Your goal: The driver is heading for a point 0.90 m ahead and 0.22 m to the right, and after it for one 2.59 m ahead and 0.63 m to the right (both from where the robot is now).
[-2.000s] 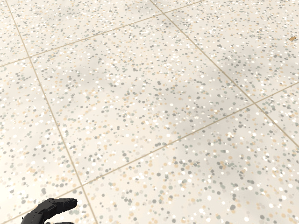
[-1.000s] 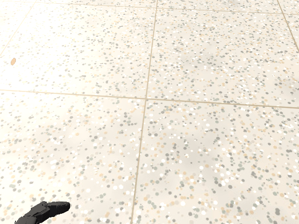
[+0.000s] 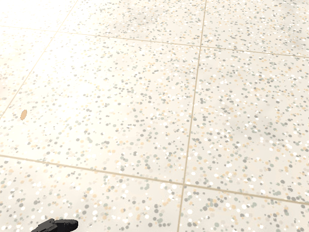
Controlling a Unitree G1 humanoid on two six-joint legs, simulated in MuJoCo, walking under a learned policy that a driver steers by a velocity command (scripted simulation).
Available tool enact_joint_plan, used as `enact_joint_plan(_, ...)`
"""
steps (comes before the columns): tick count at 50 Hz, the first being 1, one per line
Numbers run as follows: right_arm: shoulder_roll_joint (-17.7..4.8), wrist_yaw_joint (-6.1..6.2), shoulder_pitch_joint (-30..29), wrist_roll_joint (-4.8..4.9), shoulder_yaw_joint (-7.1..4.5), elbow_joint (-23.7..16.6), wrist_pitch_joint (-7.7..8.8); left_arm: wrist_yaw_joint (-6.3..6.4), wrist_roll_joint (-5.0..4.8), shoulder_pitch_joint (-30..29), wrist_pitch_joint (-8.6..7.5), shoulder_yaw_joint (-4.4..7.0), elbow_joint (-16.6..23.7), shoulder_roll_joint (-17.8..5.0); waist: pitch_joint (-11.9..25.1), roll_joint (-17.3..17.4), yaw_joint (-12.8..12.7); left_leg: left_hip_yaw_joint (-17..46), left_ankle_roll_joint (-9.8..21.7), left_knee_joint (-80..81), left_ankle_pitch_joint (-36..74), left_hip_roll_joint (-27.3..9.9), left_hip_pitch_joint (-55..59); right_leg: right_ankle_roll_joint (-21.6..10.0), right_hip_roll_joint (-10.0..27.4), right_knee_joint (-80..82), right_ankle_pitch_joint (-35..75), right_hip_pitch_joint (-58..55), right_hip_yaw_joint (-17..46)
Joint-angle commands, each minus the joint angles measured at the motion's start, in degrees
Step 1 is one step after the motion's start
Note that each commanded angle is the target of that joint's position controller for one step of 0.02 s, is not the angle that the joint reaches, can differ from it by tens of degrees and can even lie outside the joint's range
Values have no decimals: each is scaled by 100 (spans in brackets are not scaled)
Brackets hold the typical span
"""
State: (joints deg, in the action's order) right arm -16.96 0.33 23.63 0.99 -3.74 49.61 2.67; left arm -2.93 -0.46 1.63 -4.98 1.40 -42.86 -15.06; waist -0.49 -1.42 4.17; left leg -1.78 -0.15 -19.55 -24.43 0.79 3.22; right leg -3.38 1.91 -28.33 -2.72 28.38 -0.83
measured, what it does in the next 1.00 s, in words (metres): walks ahead, turning right: left foot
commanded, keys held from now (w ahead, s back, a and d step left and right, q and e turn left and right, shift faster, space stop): w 0.36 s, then w+e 0.64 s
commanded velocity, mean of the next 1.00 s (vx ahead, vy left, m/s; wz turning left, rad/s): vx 0.50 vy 0.00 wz -0.25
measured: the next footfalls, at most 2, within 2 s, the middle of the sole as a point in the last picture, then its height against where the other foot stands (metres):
left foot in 0.54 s outside the picture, level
right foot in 1.06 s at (190, 183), level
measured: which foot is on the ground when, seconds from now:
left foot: down 0.00-0.02, up 0.04-0.52, down 0.54-1.00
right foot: down 0.00-0.54, up 0.56-1.00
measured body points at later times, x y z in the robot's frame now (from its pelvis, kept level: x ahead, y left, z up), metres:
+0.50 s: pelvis +0.27 +0.01 +0.01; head +0.30 +0.01 +0.46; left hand +0.25 +0.29 -0.12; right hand +0.49 -0.22 -0.07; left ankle +0.43 +0.13 -0.71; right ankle +0.13 -0.11 -0.72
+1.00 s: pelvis +0.52 -0.01 +0.01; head +0.55 -0.03 +0.46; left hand +0.79 +0.16 -0.08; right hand +0.46 -0.29 -0.13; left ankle +0.42 +0.14 -0.72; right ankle +0.64 -0.17 -0.70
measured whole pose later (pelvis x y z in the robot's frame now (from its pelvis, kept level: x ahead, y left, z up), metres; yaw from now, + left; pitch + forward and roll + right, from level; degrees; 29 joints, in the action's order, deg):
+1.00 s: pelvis +0.52 -0.01 +0.01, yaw -18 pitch +1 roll +3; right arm -16.3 0.7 16.9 0.7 -4.7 52.2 3.8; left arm -2.8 -1.1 4.6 -0.8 3.4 -41.9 -15.0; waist -2.2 -1.6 4.2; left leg -15.9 -2.1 -14.2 -20.0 -0.9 5.6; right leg -3.2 5.2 -37.6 -4.0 34.7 -1.8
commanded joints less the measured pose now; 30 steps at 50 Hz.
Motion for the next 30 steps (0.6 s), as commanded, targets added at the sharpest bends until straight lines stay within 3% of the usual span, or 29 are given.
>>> enact_joint_plan(1, -267, 19, 384, -119, 39, -483, 90, 118, 118, 2150, -31, 566, -197, -1743, 1914, -668, -941, 8, 243, -3859, 2494, -353, -2725, -1152, 1537, -179, -132, -4537, 2168)
enact_joint_plan(2, -111, -8, 463, -68, 103, -389, 204, 97, -7, 2401, 13, 522, -310, -1523, 2429, -1491, -1002, 533, 73, -5112, -805, 301, -4018, -1651, 2092, 866, -1291, -5232, 4238)
enact_joint_plan(3, -716, -46, -54, 82, -52, -490, 298, 101, -52, 2096, 13, 399, -256, -1180, 1643, -925, -1081, 901, 169, -5597, -704, -75, -4657, -1352, 1916, 1107, -2026, -4692, 3813)
enact_joint_plan(4, -772, -56, -556, 154, -61, -644, 342, 125, -18, 1694, 22, 347, -172, -1008, 975, -606, -977, 720, 251, -5476, -207, -375, -4793, -1134, 1718, 1205, -1945, -3897, 3060)
enact_joint_plan(5, -715, -33, -807, 79, -58, -687, 333, 120, 33, 1330, 17, 294, -134, -857, 469, -255, -806, 586, 242, -5109, 245, -608, -4620, -1041, 1490, 1398, -1462, -3040, 2474)
enact_joint_plan(7, -566, -9, -644, -20, -84, -612, 221, 107, 123, 996, -35, 233, -94, -642, 231, -407, -460, 641, 198, -4596, 745, -862, -3938, -954, 1184, 1717, -737, -2112, 1865)
enact_joint_plan(10, -349, 22, -651, -57, -48, -595, 93, 126, 75, 1059, -120, 279, -214, -779, 95, -306, -331, 559, 43, -4095, 1145, -922, -3889, -1083, 1111, 2052, -20, -1758, 1322)
enact_joint_plan(13, -290, 14, -1214, -93, -24, -739, 107, 204, 55, 1278, -95, 315, -355, -902, -64, -165, -459, 520, -73, -3111, 2067, -934, -4197, -1010, 1008, 2169, 375, -1916, 901)
enact_joint_plan(16, -153, -54, -1801, -69, 36, -854, 169, 256, 5, 1514, -51, 325, -477, -976, -182, -164, -669, 342, -71, -2034, 2874, -765, -3968, -836, 831, 2195, 409, -1984, 511)
enact_joint_plan(19, -143, -135, -2379, -26, 66, -1021, 214, 270, -52, 1917, 13, 343, -675, -1041, -332, -129, -899, 272, -56, -1435, 3026, -620, -3879, -828, 954, 2080, 265, -2295, 549)
enact_joint_plan(21, -195, -199, -2631, -10, 58, -1146, 259, 287, -81, 2079, 92, 355, -777, -1052, -414, -144, -910, 351, -1, -1127, 2783, -543, -3942, -805, 1111, 1848, 323, -2641, 728)
enact_joint_plan(24, -429, -244, -2378, -15, -15, -1109, 339, 339, -104, 1987, 177, 421, -798, -1181, -262, -297, -636, 379, 142, -813, 2236, -408, -3363, -669, 1275, 1360, 719, -2902, 1016)
enact_joint_plan(25, -546, -226, -1953, -25, -80, -993, 362, 348, -108, 1860, 199, 427, -776, -1202, -41, -325, -358, 254, 235, -651, 2131, -282, -2692, -575, 1160, 913, 1312, -2824, 962)
enact_joint_plan(26, -816, -173, -1130, -54, -219, -745, 375, 346, -68, 1847, 205, 367, -753, -1036, 530, -223, 12, 216, 400, -653, 2169, -281, -1421, -406, 817, -37, 1659, -2493, 755)
enact_joint_plan(27, -1228, -109, -115, -156, -337, -597, 367, 341, 64, 1855, 195, 224, -582, -653, 1494, 376, 380, 1222, 748, -911, 2220, -1301, 326, -168, 383, -1793, 371, -1420, 461)
enact_joint_plan(28, -1614, -115, 123, -167, -419, -467, 297, 317, -20, 2626, 80, 51, -494, -13, 2191, 1994, 10, 3679, 1581, -317, 1132, -2552, 2046, 180, -506, -3653, -2874, 727, 221)
enact_joint_plan(29, -999, -113, 80, -123, -273, -520, 284, 311, -162, 2372, 15, 198, -597, -663, 1996, 1459, 221, 4018, 1499, 110, 230, -2434, 1755, 178, -210, -4374, -3084, 1283, 855)
enact_joint_plan(30, -715, -88, -313, -103, -181, -562, 298, 310, -250, 1858, -5, 303, -446, -972, 1165, 1125, 206, 3126, 1237, 222, 255, -2264, 1066, 128, 41, -4503, -2583, 1588, 796)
